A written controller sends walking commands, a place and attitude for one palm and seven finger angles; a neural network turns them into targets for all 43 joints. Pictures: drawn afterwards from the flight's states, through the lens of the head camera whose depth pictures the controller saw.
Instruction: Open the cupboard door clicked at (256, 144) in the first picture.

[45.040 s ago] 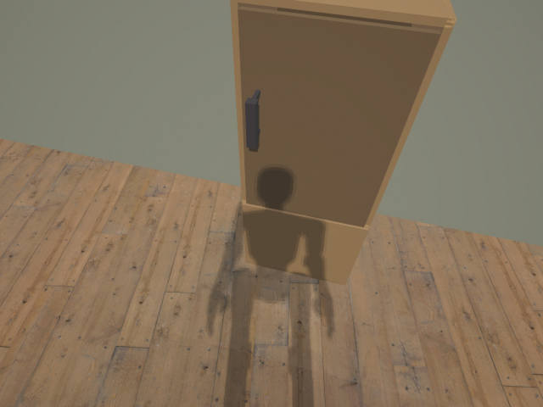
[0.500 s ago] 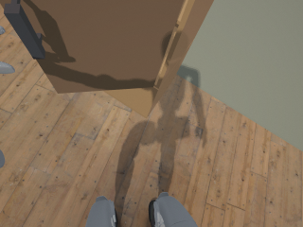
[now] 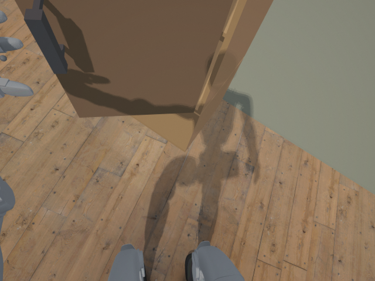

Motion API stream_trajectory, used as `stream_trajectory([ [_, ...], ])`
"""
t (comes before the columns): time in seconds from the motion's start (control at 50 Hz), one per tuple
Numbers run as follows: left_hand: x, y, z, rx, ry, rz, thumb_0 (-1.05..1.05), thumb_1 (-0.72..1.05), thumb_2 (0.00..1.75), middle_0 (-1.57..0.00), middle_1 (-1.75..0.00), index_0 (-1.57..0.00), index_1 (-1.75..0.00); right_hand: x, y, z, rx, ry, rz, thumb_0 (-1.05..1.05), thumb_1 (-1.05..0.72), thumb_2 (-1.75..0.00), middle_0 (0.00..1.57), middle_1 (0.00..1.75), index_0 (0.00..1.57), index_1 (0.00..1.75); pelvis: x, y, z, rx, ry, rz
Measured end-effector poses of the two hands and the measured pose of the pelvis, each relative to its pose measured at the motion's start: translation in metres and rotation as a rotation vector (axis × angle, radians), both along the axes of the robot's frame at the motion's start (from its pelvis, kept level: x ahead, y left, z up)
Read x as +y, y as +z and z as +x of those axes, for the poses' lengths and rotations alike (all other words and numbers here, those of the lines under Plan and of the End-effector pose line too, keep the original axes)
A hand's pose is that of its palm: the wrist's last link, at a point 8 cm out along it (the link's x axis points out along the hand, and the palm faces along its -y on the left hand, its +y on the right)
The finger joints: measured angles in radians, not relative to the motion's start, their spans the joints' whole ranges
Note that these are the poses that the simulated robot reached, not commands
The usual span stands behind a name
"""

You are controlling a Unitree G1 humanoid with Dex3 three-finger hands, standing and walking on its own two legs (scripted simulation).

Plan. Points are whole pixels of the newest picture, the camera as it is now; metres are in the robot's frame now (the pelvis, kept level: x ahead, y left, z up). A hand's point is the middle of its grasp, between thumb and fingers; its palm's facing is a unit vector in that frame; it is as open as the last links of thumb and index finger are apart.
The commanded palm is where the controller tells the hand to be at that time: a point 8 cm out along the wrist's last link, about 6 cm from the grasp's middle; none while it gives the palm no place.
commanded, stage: slide the fingers in behind the handle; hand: left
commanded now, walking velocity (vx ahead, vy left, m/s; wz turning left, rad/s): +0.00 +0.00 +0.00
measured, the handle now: (50, 36) +0.58 +0.23 +0.09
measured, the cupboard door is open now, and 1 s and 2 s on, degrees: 41 41 41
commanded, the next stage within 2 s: close the thumb around the handle in 1.60 s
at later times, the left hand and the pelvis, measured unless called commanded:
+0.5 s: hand (31, 54) +0.53 +0.25 +0.09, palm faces +0.04 -1.00 -0.01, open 14.0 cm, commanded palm +0.51 +0.28 +0.09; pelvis +0.00 +0.00 +0.00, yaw +0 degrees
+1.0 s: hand (53, 56) +0.53 +0.21 +0.08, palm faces +0.04 -1.00 +0.00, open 14.0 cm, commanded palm +0.51 +0.25 +0.09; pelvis +0.01 -0.01 +0.00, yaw +0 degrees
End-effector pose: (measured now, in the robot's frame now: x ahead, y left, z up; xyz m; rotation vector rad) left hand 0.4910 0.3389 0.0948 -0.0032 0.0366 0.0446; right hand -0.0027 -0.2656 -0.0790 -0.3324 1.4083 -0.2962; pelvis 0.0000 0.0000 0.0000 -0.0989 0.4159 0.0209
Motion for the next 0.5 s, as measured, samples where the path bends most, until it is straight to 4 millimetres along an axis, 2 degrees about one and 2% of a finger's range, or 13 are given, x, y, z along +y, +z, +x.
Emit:
stream_trajectory([
  [0.28, -0.018, -0.002, 0.007, 0.009, -0.018, 0.003, -0.01, -0.5, 0.3, -0.3, -1.2, -0.3, -1.2, 0.003, -0.002, -0.028, 0.053, -0.027, 0.01, 0.0, -0.9, -0.9, 0.2, 0.3, 0.2, 0.3, -0.001, -0.002, -0.006, 0.006, 0.002, 0.0],
  [0.5, -0.038, -0.005, 0.017, 0.007, -0.009, 0.011, -0.01, -0.5, 0.3, -0.3, -1.2, -0.3, -1.2, 0.005, -0.001, -0.034, 0.059, -0.048, 0.023, 0.0, -0.9, -0.9, 0.2, 0.3, 0.2, 0.3, -0.002, -0.001, -0.003, 0.011, -0.007, 0.006],
])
